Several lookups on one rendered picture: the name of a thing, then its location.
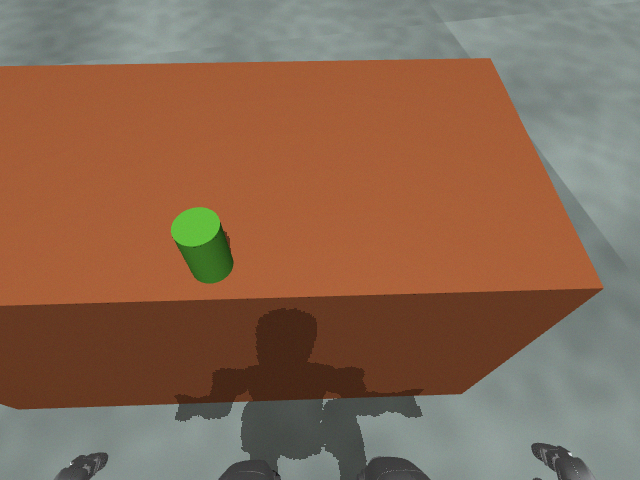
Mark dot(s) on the can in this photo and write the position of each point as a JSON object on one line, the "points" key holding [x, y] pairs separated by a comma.
{"points": [[200, 238]]}

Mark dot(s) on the right robot hand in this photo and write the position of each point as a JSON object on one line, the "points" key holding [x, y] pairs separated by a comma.
{"points": [[561, 461]]}

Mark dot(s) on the left robot hand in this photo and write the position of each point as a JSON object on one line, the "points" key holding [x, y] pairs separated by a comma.
{"points": [[83, 467]]}

